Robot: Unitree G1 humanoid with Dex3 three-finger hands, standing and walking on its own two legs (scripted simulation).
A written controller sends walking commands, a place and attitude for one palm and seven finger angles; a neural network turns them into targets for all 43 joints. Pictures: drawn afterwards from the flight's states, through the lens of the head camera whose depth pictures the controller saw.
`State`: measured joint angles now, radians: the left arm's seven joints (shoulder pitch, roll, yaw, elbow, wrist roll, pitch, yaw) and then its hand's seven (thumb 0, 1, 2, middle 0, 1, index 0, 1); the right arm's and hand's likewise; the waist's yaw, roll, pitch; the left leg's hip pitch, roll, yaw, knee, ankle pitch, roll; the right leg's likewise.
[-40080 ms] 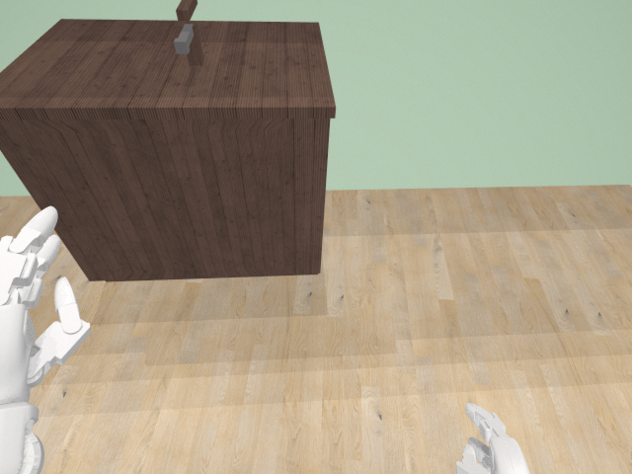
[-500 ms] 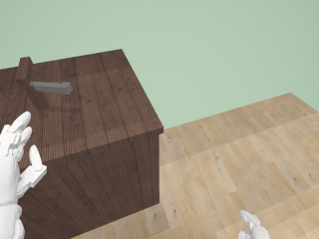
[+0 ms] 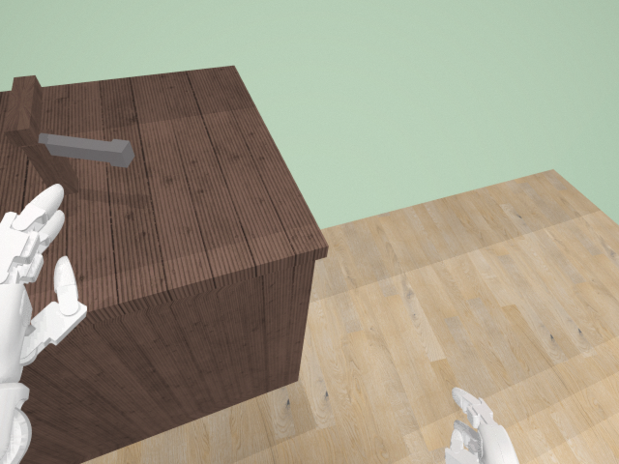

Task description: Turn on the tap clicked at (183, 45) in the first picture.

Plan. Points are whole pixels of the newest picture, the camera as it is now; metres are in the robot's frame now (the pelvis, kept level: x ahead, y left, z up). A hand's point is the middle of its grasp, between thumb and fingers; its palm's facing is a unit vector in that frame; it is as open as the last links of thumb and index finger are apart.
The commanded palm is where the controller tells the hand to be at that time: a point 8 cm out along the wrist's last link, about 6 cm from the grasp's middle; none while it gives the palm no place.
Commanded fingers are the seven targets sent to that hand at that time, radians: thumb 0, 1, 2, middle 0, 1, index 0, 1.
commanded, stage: shuffle to correct the standing spot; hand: left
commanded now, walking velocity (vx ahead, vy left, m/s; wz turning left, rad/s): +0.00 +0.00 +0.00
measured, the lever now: (120, 153) +0.49 +0.33 +0.10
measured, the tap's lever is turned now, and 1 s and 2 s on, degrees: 63 63 63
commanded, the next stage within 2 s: come to a stop and stand still in 1.34 s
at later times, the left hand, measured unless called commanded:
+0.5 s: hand (59, 266) +0.25 +0.27 +0.16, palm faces +0.42 -0.83 -0.35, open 7.4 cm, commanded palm +0.19 +0.30 +0.17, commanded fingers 0.00 0.90 0.90 -0.20 -0.30 -0.20 -0.30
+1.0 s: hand (57, 270) +0.25 +0.28 +0.16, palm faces +0.42 -0.82 -0.38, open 7.4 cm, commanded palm +0.19 +0.31 +0.17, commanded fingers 0.00 0.90 0.90 -0.20 -0.30 -0.20 -0.30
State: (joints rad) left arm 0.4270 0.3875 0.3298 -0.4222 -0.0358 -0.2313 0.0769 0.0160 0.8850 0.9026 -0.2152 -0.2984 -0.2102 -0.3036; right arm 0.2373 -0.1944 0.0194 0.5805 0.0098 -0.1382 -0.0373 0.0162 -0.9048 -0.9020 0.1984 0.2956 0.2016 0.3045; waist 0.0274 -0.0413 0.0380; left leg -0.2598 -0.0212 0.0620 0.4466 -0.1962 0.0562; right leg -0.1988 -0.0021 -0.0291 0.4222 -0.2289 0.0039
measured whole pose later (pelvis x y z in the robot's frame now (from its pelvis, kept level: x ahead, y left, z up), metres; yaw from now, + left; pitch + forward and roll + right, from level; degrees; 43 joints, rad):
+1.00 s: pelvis +0.04 +0.03 -0.02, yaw +2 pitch -1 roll -2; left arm 0.42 0.36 0.37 -0.45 -0.04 -0.22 0.11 0.02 0.89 0.90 -0.21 -0.30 -0.21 -0.30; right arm 0.24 -0.21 0.00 0.58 0.02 -0.08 -0.02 0.02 -0.91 -0.90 0.20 0.30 0.20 0.30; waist 0.00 0.02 0.02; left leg -0.28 -0.05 0.04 0.66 -0.37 0.09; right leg -0.19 -0.04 -0.05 0.59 -0.39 0.02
